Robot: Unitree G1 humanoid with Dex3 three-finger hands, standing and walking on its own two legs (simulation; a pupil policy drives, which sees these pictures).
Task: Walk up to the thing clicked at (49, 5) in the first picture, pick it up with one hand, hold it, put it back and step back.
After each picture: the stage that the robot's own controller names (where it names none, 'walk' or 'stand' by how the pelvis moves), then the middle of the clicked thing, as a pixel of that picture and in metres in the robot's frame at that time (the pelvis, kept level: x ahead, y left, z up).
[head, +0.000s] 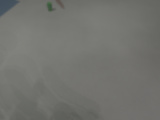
stand; (49, 6) +2.09 +0.53 -0.72
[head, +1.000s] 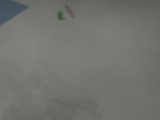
walk; (60, 15) +1.97 +0.30 -0.71
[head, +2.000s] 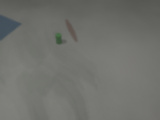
walk; (58, 38) +1.32 +0.26 -0.71
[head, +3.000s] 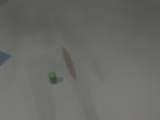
walk; (52, 78) +0.81 +0.27 -0.71
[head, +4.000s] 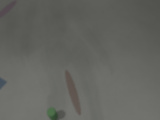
walk; (52, 114) +0.45 +0.29 -0.70
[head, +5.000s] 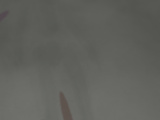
stand; out of the picture +0.27 +0.25 -0.71
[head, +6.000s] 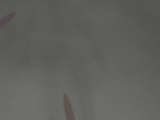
stand; out of the picture +0.27 +0.24 -0.72
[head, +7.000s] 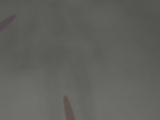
stand; out of the picture +0.26 +0.25 -0.73
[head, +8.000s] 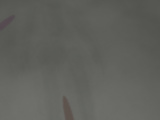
stand; out of the picture +0.26 +0.25 -0.73
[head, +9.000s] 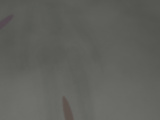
go down; out of the picture +0.25 +0.25 -0.73
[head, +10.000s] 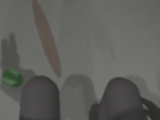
go down; (13, 78) +0.33 +0.27 -0.33
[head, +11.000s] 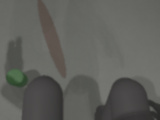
approach; (17, 78) +0.33 +0.27 -0.31
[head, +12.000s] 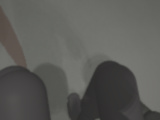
close in; out of the picture +0.32 +0.30 -0.22
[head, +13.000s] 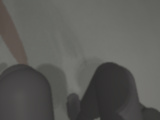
close; out of the picture +0.32 +0.29 -0.23
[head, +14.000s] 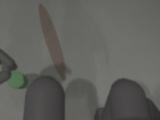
close; (18, 80) +0.33 +0.27 -0.29
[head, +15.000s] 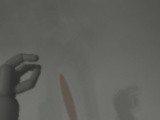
close; out of the picture +0.30 +0.24 -0.62
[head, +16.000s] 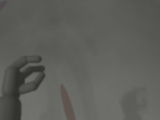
close; out of the picture +0.27 +0.25 -0.67
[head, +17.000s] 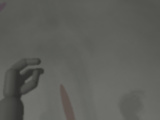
stand; out of the picture +0.28 +0.25 -0.68
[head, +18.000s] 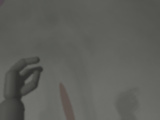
stand; out of the picture +0.28 +0.24 -0.67
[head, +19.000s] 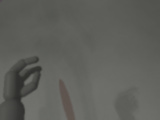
stand; out of the picture +0.30 +0.25 -0.67
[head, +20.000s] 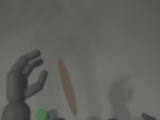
stand; (43, 116) +0.30 +0.25 -0.57
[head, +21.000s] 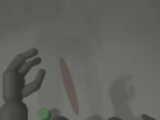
stand; (44, 114) +0.30 +0.25 -0.57
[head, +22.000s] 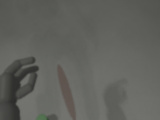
stand; out of the picture +0.29 +0.25 -0.61
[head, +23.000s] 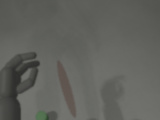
stand; (42, 117) +0.30 +0.24 -0.59
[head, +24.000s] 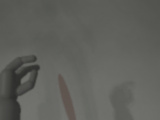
stand; out of the picture +0.28 +0.24 -0.65
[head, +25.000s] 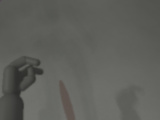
stand; out of the picture +0.27 +0.25 -0.67
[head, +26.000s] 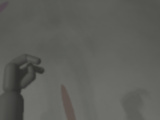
hold; out of the picture +0.28 +0.25 -0.68
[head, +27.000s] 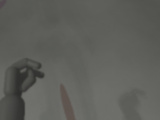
stand; out of the picture +0.27 +0.25 -0.68
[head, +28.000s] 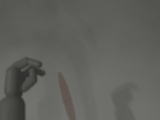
stand; out of the picture +0.29 +0.25 -0.65
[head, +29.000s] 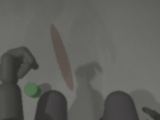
crouch; (33, 90) +0.34 +0.26 -0.41
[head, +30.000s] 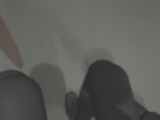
lower; out of the picture +0.33 +0.30 -0.23
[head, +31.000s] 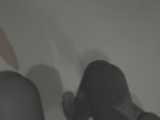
lower; out of the picture +0.32 +0.30 -0.23
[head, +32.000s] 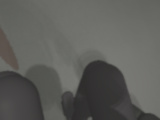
lower; out of the picture +0.32 +0.30 -0.23
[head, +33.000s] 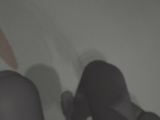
lower; out of the picture +0.32 +0.30 -0.23
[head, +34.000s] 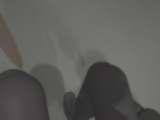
open; out of the picture +0.32 +0.30 -0.24
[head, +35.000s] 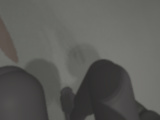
rise; out of the picture +0.32 +0.30 -0.23
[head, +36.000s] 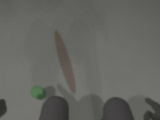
walk; (38, 93) +0.34 +0.25 -0.48
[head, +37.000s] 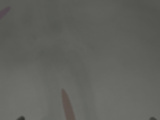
stand; out of the picture +0.28 +0.24 -0.66
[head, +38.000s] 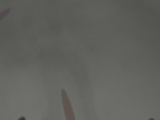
stand; out of the picture +0.29 +0.24 -0.66
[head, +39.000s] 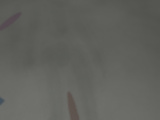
stand; out of the picture +0.31 +0.23 -0.72
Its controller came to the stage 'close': yes
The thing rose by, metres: 0.01
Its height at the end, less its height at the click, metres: +0.00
